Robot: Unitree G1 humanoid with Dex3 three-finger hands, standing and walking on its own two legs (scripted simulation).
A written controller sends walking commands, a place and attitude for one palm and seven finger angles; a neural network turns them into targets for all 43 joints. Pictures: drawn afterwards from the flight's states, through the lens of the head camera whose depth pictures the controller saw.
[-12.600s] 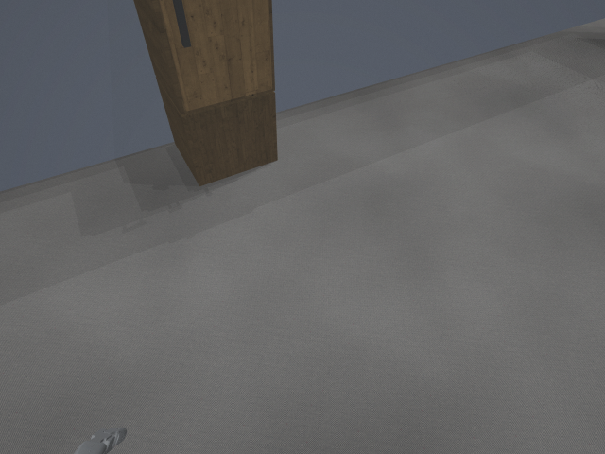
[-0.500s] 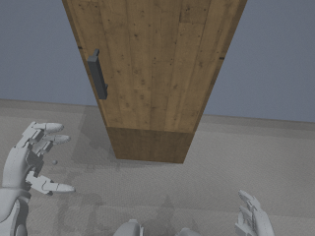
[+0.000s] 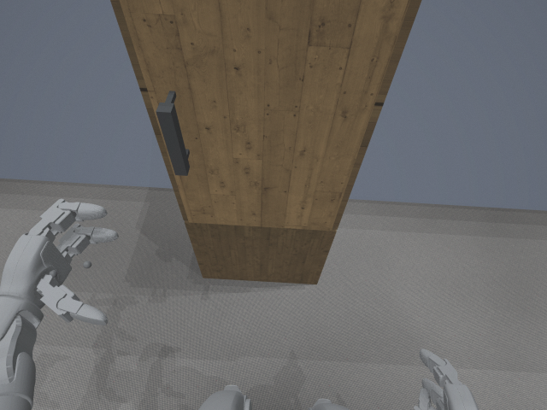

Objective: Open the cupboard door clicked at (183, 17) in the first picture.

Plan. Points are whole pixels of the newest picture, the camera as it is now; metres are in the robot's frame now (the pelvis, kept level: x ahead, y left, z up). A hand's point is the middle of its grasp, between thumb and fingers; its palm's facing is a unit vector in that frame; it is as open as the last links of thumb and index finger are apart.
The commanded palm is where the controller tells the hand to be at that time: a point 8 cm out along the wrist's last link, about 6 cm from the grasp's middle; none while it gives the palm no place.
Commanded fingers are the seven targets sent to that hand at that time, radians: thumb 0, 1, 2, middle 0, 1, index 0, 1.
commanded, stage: raise the hand with hooked fingers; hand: left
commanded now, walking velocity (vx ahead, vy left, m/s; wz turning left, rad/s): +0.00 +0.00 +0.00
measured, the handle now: (177, 134) +0.56 +0.21 +0.04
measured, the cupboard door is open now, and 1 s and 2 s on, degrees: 0 0 0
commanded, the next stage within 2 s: move the hooked fingers beside the handle in 0.34 s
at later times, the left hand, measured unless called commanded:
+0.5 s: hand (83, 264) +0.29 +0.27 +0.06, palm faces +0.00 -1.00 -0.03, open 14.0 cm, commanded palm +0.27 +0.32 +0.06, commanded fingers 0.00 -0.50 0.30 -0.30 -1.20 -0.30 -1.20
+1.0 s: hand (105, 218) +0.37 +0.27 +0.05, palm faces +0.00 -1.00 -0.02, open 14.0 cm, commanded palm +0.34 +0.32 +0.05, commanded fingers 0.00 -0.50 0.30 -0.30 -1.20 -0.30 -1.20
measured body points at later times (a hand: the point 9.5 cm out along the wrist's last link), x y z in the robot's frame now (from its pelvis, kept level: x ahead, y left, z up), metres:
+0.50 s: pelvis +0.00 +0.00 +0.00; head +0.06 +0.01 +0.44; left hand +0.28 +0.33 +0.06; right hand +0.16 -0.24 -0.08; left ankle +0.03 +0.07 -0.69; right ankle +0.01 -0.10 -0.69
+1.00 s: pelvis +0.00 -0.01 -0.01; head +0.08 +0.01 +0.43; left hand +0.36 +0.32 +0.06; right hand +0.11 -0.27 -0.10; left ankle +0.03 +0.07 -0.69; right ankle +0.01 -0.10 -0.69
